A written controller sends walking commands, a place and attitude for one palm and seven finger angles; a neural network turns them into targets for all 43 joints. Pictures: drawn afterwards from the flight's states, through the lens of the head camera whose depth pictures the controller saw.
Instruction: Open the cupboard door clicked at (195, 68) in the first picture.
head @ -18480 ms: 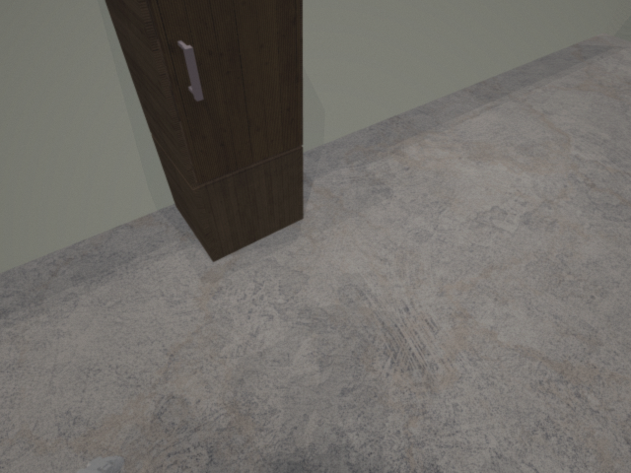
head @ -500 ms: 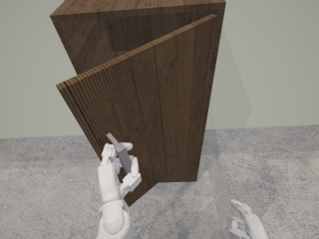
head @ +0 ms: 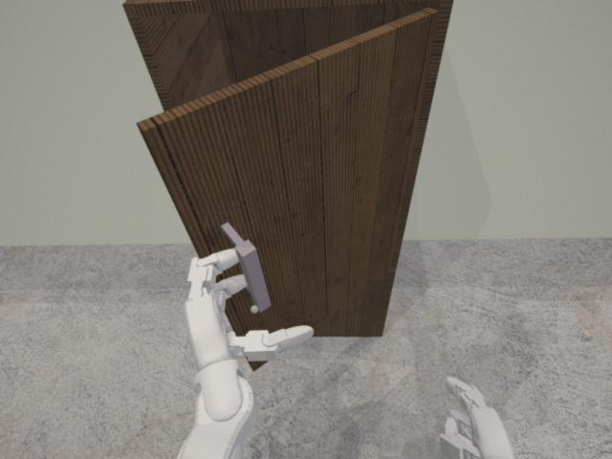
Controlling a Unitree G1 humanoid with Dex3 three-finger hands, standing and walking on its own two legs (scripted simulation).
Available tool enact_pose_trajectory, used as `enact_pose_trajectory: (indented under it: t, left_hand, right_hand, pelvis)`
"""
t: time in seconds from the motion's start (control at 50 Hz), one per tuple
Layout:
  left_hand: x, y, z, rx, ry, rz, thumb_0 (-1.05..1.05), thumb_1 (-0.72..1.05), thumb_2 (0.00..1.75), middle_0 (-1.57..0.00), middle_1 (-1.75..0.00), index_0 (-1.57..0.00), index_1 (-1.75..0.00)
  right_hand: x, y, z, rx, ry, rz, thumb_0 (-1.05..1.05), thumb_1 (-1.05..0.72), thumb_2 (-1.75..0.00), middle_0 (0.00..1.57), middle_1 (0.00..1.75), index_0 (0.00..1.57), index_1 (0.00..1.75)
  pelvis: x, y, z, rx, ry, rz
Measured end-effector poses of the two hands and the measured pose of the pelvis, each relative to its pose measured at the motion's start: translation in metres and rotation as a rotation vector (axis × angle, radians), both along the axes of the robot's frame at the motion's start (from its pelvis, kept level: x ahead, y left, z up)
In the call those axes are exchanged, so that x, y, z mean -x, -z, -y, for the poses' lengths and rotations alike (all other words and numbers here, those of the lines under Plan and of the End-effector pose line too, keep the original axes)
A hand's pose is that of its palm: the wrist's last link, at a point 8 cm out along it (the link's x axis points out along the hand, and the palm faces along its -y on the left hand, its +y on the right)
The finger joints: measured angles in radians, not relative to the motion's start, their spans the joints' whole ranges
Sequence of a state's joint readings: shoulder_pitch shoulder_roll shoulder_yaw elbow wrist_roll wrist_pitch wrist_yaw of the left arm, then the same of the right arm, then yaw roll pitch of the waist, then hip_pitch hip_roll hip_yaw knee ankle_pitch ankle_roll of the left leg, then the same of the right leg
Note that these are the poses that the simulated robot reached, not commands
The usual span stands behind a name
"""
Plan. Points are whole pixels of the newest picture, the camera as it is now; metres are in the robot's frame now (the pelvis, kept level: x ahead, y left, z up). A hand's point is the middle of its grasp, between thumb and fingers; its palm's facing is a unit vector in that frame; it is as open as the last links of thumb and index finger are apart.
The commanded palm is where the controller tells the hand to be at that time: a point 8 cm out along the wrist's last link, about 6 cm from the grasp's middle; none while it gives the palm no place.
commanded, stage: open thumb and fingers to let go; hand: left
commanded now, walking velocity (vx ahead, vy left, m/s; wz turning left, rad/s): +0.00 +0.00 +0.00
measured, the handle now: (246, 269) +0.35 +0.10 +0.07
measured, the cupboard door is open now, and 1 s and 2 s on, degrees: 39 37 37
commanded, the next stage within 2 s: slide the hand sideways off the handle in 0.26 s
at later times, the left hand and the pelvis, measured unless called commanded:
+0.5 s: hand (256, 318) +0.27 +0.08 +0.07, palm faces -0.06 -1.00 -0.03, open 16.3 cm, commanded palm +0.25 +0.11 +0.07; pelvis -0.01 +0.06 -0.01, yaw -2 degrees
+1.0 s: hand (220, 345) +0.24 +0.11 +0.08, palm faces -0.04 -1.00 +0.03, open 16.3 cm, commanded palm +0.20 +0.16 +0.07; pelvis +0.01 +0.08 -0.01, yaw -3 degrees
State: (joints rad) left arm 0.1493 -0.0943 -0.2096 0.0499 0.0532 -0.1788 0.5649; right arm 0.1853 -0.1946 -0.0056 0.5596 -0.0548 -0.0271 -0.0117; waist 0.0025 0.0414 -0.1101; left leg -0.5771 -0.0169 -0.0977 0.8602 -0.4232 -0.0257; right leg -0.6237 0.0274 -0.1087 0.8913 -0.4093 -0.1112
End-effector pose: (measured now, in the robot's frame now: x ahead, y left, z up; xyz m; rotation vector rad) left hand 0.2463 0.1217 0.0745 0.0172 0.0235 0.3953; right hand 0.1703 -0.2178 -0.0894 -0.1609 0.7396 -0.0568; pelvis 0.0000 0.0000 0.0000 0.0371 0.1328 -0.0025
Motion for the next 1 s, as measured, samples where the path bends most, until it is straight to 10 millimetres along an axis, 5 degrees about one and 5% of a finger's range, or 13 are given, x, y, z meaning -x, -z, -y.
enact_pose_trajectory:
  t: [0.38,0.44,0.56,1.0]
  left_hand:
    - [-0.019,0.000,-0.007,-0.007,0.116,0.007,-0.01,-0.50,0.30,-0.21,-0.47,-0.21,-0.47]
    - [-0.017,-0.001,-0.002,-0.031,0.281,0.038,-0.01,-0.50,0.30,-0.18,-0.40,-0.17,-0.40]
    - [-0.005,0.001,-0.013,0.011,0.530,0.051,-0.01,-0.50,0.30,-0.14,-0.33,-0.11,-0.32]
    - [0.027,-0.001,-0.044,0.048,0.435,0.039,-0.01,-0.50,0.30,-0.15,-0.30,-0.15,-0.30]
  right_hand:
    - [0.017,-0.005,-0.051,-0.007,0.002,0.007,0.02,-0.90,-0.90,0.20,0.30,0.20,0.30]
    - [0.018,-0.006,-0.058,-0.016,-0.004,0.009,0.02,-0.90,-0.90,0.21,0.30,0.20,0.30]
    - [0.025,-0.008,-0.066,-0.014,0.020,0.013,0.02,-0.90,-0.90,0.21,0.30,0.20,0.30]
    - [-0.003,-0.018,-0.082,-0.017,-0.003,0.069,0.02,-0.90,-0.90,0.21,0.30,0.20,0.30]
  pelvis:
    - [0.010,0.003,-0.047,0.035,0.029,0.015]
    - [0.010,0.005,-0.052,0.036,0.031,0.016]
    - [0.009,0.005,-0.064,0.044,0.038,0.027]
    - [-0.010,0.010,-0.076,0.053,0.049,-0.001]
